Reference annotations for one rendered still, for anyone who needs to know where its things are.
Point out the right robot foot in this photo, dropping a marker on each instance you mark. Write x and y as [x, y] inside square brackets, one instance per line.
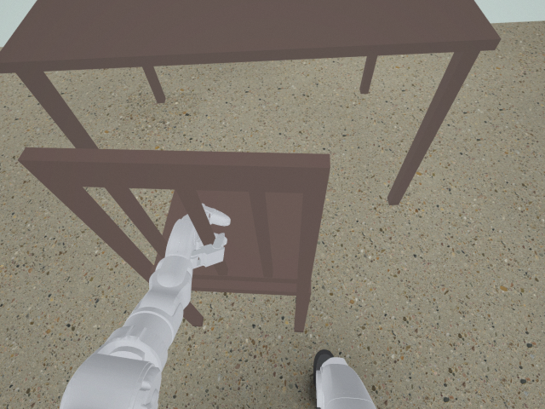
[321, 356]

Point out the robot left forearm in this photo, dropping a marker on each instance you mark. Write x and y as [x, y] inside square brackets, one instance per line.
[151, 328]

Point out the robot left upper arm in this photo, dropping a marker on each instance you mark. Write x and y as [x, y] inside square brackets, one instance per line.
[111, 382]

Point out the chair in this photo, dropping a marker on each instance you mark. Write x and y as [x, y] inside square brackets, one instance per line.
[275, 202]

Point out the robot left hand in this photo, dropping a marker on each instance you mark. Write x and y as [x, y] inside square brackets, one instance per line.
[184, 240]

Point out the table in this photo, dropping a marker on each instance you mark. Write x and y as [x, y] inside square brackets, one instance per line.
[63, 35]

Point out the right robot thigh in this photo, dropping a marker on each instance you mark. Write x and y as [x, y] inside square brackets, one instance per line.
[338, 386]

